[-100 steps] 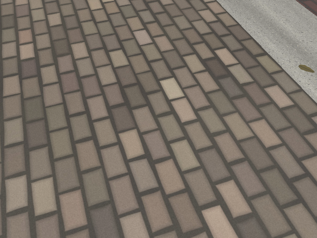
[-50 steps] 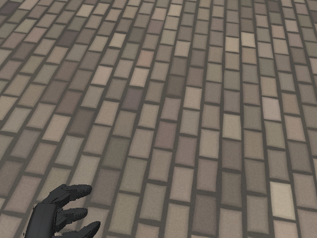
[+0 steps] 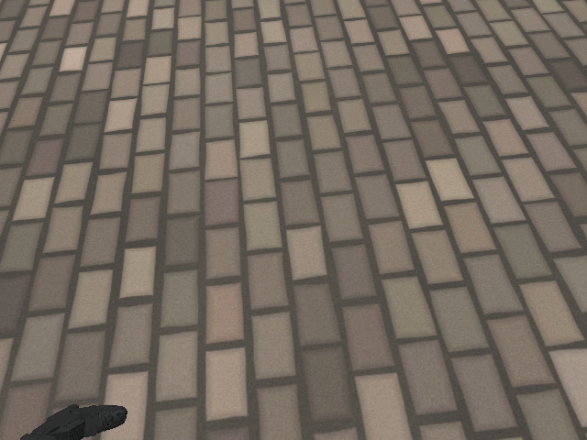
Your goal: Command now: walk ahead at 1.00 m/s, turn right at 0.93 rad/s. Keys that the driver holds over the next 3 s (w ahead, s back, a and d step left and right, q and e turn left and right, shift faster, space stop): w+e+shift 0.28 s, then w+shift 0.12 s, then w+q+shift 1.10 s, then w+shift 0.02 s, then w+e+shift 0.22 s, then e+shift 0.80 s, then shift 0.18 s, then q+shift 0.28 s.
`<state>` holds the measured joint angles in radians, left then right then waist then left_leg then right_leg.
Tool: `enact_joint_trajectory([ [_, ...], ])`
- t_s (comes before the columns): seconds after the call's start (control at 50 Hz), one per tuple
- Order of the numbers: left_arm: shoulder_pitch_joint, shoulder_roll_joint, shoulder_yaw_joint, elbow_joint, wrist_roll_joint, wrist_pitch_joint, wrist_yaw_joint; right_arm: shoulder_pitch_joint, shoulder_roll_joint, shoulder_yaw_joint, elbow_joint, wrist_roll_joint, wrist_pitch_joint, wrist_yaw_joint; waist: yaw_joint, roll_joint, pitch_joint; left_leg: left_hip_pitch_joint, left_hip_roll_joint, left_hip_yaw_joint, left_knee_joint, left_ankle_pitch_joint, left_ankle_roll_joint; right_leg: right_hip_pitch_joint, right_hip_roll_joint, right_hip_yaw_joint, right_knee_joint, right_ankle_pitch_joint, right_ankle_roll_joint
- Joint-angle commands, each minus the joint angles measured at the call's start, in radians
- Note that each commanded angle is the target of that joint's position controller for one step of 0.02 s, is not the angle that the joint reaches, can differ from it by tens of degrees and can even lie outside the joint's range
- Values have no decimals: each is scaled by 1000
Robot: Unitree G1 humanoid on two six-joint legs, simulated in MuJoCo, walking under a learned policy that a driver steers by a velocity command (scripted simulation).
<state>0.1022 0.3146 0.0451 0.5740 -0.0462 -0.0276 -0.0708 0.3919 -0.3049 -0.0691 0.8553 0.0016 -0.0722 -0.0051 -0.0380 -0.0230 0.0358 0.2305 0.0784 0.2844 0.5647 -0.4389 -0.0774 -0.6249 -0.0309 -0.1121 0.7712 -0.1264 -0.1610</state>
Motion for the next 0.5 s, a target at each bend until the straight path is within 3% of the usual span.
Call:
enact_joint_trajectory([
  [0.02, 435, 315, 113, 85, 1, 22, 28, -89, -5, 17, -176, -24, -60, 10, 149, -393, -134, -898, -136, -164, 1080, -125, 63, 966, -44, 413, -110, 77, -189],
  [0.04, 382, 271, 86, 11, 33, -10, 22, -42, -34, 35, -255, 13, -110, 21, 97, -380, -407, -1079, -149, -428, 1147, -112, 106, 1083, -236, 989, -432, -496, -336],
  [0.06, 390, 183, 76, 3, 34, -31, 19, -222, -152, 13, -268, 42, -128, 20, 164, -152, -282, -1091, -94, -453, 1045, 15, 149, 960, -231, 1026, -561, -611, -244],
  [0.08, 358, 172, 71, 18, 41, -53, 13, -281, -132, 14, -291, 50, -127, 12, 110, 10, -130, -1091, -73, -432, 944, 70, 154, 780, -218, 978, -575, -556, -209],
  [0.1, 295, 147, 61, 13, 41, -68, 9, -267, -107, 21, -270, 21, -115, 1, 58, 124, -91, -1003, -28, -448, 858, 110, 147, 630, -186, 888, -545, -455, -183],
  [0.12, 229, 152, 62, -1, 52, -73, 16, -216, -98, 17, -258, 8, -99, 1, 3, 99, -68, -921, -7, -467, 794, 138, 128, 492, -143, 813, -522, -381, -187],
  [0.14, 195, 132, 55, -9, 52, -72, 25, -200, -108, 10, -248, 3, -77, 3, -16, 82, -32, -877, 7, -468, 738, 144, 107, 402, -97, 732, -537, -334, -182],
  [0.16, 186, 112, 48, -2, 39, -71, 34, -202, -106, 7, -246, -2, -64, 1, -25, 66, -5, -859, 16, -457, 661, 148, 88, 351, -73, 665, -551, -285, -178],
  [0.2, 212, 90, 39, 12, 25, -71, 57, -295, -80, 15, -275, -21, -54, -5, 5, 72, 46, -839, 8, -410, 498, 230, 49, 263, -27, 555, -566, -144, -170],
  [0.24, 234, 89, 39, 34, 17, -62, 78, -425, -31, 28, -319, -32, -57, 0, 53, 42, 73, -783, -30, -367, 281, 419, 21, 205, 31, 471, -549, -53, -138],
  [0.28, 256, 105, 48, 54, 12, -50, 83, -495, -2, 33, -347, -19, -61, 9, 97, -4, 56, -682, -79, -332, 103, 543, 10, 177, 57, 441, -533, -74, -90],
  [0.34, 304, 84, 47, 95, 2, -52, 86, -520, -47, 11, -361, 15, -71, 21, 135, -65, 30, -623, -72, -360, -25, 640, 11, 290, 6, 481, -495, -145, -62],
  [0.38, 323, 68, 47, 123, 5, -46, 93, -519, -75, -2, -361, 24, -79, 26, 131, -90, 42, -673, -51, -369, -72, 595, 31, 451, -44, 510, -446, -50, -55],
  [0.4, 322, 77, 52, 132, 13, -39, 95, -480, -94, -14, -354, 26, -82, 27, 107, -106, 31, -666, -54, -355, -74, 530, 49, 525, -68, 515, -404, 99, -48],
  [0.42, 301, 97, 56, 129, 31, -32, 90, -373, -128, -34, -330, 29, -83, 24, 50, -124, -28, -600, -73, -317, -63, 457, 78, 600, -74, 492, -304, 364, -36],
  [0.44, 267, 109, 54, 119, 56, -27, 77, -218, -165, -54, -298, 34, -77, 15, -38, -135, -129, -439, -90, -273, -42, 396, 118, 607, -52, 441, -126, 610, -12],
  [0.46, 206, 66, 33, 86, 77, -30, 69, 38, -177, -52, -253, 24, -67, 9, -159, -102, -292, -89, -3, -382, 74, 273, 169, 405, -27, 410, 210, 554, 9],
  [0.48, 442, -73, -1, 93, 22, -48, 62, 133, -271, -68, -196, -7, -63, 25, -31, 432, -434, 236, 230, -989, -122, -115, 394, 27, 158, 317, 650, -147, 102],
  [0.5, 413, -17, -14, 111, -13, -60, 65, 158, -169, -47, -176, 5, -68, 41, -63, 469, -366, 225, 263, -1299, -323, -408, 399, -151, 128, 312, 712, -336, 91],
])
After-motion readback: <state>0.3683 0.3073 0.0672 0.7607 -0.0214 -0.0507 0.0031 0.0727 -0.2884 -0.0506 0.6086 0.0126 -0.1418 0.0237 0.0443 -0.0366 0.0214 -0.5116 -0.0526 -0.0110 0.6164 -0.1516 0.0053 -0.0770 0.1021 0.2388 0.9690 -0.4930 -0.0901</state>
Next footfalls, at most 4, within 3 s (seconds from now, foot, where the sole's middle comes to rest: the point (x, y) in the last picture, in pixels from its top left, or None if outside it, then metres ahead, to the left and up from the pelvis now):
0.46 left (294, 375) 0.63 0.04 -0.73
0.88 right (421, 279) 0.88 -0.30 -0.73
1.32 left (305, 174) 1.29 -0.02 -0.73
1.78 right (292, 82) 1.77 0.00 -0.73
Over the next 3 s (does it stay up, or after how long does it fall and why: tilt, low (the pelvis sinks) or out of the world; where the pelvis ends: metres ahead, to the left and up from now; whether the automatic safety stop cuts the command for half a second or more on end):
stays up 1.87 0.05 0.05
